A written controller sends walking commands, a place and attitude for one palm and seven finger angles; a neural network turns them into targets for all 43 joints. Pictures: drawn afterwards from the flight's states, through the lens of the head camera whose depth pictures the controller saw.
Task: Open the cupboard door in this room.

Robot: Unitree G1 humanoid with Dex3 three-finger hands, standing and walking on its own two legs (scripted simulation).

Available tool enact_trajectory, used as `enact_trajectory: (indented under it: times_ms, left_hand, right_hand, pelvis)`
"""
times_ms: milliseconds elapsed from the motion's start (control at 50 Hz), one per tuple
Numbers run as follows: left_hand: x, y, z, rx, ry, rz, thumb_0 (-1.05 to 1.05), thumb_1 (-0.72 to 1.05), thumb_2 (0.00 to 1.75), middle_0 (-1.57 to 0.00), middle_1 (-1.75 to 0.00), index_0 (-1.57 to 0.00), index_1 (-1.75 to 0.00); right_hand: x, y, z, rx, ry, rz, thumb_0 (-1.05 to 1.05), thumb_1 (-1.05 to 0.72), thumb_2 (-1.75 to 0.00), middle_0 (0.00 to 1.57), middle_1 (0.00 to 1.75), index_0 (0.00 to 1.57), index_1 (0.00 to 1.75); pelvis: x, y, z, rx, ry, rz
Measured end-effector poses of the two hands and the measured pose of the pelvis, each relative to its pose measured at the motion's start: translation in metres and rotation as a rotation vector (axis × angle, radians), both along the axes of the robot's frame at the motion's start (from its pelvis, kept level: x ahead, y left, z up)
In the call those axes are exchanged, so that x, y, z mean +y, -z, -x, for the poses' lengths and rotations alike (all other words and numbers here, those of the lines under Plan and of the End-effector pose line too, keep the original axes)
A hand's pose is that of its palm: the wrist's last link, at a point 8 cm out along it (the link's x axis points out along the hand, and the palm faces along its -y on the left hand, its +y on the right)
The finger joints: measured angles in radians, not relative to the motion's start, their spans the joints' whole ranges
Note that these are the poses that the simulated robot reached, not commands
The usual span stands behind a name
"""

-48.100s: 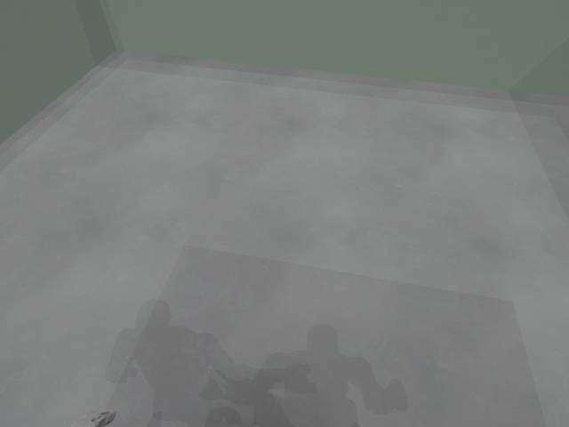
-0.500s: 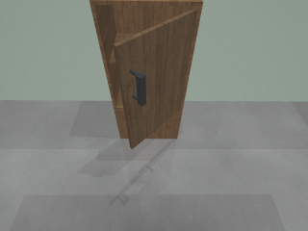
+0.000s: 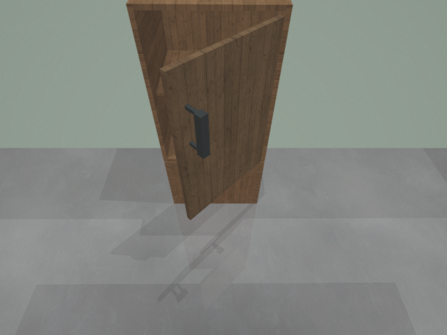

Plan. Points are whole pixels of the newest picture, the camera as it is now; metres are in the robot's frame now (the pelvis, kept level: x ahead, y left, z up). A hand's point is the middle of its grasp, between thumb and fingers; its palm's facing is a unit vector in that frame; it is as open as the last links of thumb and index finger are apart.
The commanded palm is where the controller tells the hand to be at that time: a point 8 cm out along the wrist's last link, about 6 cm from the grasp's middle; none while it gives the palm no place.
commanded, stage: look to check the result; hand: left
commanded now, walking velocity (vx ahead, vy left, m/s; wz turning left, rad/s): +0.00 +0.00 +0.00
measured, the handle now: (196, 131) +0.57 +0.11 +0.02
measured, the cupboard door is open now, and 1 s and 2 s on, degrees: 45 45 45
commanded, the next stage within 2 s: walk to a spot facing it in 0.02 s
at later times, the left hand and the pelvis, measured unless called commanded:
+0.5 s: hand out of the picture +0.03 +0.19 -0.18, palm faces -0.08 -0.97 -0.23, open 7.3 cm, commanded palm none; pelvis -0.01 +0.00 -0.01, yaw -9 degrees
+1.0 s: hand out of the picture +0.09 +0.16 -0.17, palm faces -0.32 -0.91 -0.25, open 7.3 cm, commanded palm none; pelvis -0.02 -0.02 +0.00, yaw -25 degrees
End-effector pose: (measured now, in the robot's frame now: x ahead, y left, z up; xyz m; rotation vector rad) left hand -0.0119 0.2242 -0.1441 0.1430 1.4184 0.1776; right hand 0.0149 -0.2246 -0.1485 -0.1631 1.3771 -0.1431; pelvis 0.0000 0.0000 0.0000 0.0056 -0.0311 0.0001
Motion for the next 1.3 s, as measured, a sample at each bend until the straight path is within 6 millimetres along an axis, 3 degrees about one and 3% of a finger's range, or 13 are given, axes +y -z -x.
enact_trajectory:
  times_ms: [220, 400, 520, 660, 840, 1040, 1120, 1200, 1300]
  left_hand:
    - [0.004, -0.002, -0.015, -0.027, 0.018, -0.016, 0.00, 0.91, 0.90, -0.20, -0.29, -0.20, -0.30]
    - [0.008, 0.005, -0.025, 0.006, 0.063, -0.011, 0.00, 0.91, 0.90, -0.20, -0.29, -0.20, -0.30]
    - [0.012, 0.006, -0.050, -0.022, 0.136, -0.033, 0.00, 0.91, 0.90, -0.20, -0.29, -0.20, -0.30]
    - [-0.002, -0.003, -0.083, -0.118, 0.229, -0.085, 0.00, 0.91, 0.90, -0.20, -0.29, -0.20, -0.30]
    - [-0.023, -0.016, -0.097, -0.101, 0.321, -0.071, 0.00, 0.91, 0.90, -0.20, -0.30, -0.20, -0.30]
    - [-0.015, 0.000, -0.125, -0.094, 0.418, -0.019, 0.00, 0.90, 0.90, -0.20, -0.30, -0.21, -0.30]
    - [-0.010, 0.012, -0.150, -0.111, 0.472, 0.006, 0.00, 0.91, 0.90, -0.20, -0.30, -0.20, -0.30]
    - [-0.018, 0.005, -0.179, -0.150, 0.538, 0.024, 0.00, 0.91, 0.90, -0.20, -0.29, -0.20, -0.30]
    - [-0.045, -0.005, -0.207, -0.184, 0.652, 0.035, 0.00, 0.91, 0.90, -0.20, -0.29, -0.20, -0.30]
  right_hand:
    - [-0.006, 0.000, -0.002, -0.009, 0.011, 0.007, 0.00, -0.91, -0.89, 0.20, 0.30, 0.20, 0.30]
    - [-0.011, 0.004, 0.014, -0.018, 0.116, 0.032, 0.00, -0.91, -0.89, 0.20, 0.30, 0.20, 0.30]
    - [-0.023, 0.009, 0.031, -0.042, 0.177, 0.049, 0.00, -0.91, -0.89, 0.20, 0.30, 0.20, 0.30]
    - [-0.052, 0.023, 0.046, -0.053, 0.236, 0.032, 0.00, -0.91, -0.89, 0.20, 0.30, 0.20, 0.30]
    - [-0.072, -0.005, 0.021, -0.177, 0.317, 0.063, 0.01, -0.91, -0.89, 0.20, 0.30, 0.20, 0.30]
    - [-0.058, -0.028, 0.001, -0.299, 0.383, 0.123, 0.00, -0.91, -0.89, 0.20, 0.30, 0.20, 0.30]
    - [-0.045, -0.027, 0.021, -0.290, 0.398, 0.166, 0.00, -0.91, -0.89, 0.20, 0.30, 0.20, 0.30]
    - [-0.029, -0.030, 0.062, -0.204, 0.438, 0.164, 0.00, -0.91, -0.89, 0.20, 0.30, 0.20, 0.30]
    - [-0.015, -0.024, 0.120, -0.113, 0.553, 0.145, 0.00, -0.91, -0.89, 0.20, 0.30, 0.21, 0.30]
  pelvis:
    - [-0.002, 0.000, -0.002, 0.001, 0.016, -0.001]
    - [-0.002, 0.007, 0.004, 0.012, 0.097, 0.003]
    - [-0.006, 0.014, 0.013, 0.023, 0.172, -0.025]
    - [-0.025, 0.022, 0.023, 0.022, 0.236, -0.027]
    - [-0.030, 0.004, 0.023, 0.036, 0.345, -0.043]
    - [-0.008, 0.006, 0.016, 0.053, 0.462, -0.023]
    - [0.004, 0.013, 0.013, 0.056, 0.504, 0.003]
    - [0.006, 0.006, 0.015, 0.050, 0.556, 0.014]
    - [0.003, 0.003, 0.019, 0.051, 0.632, 0.027]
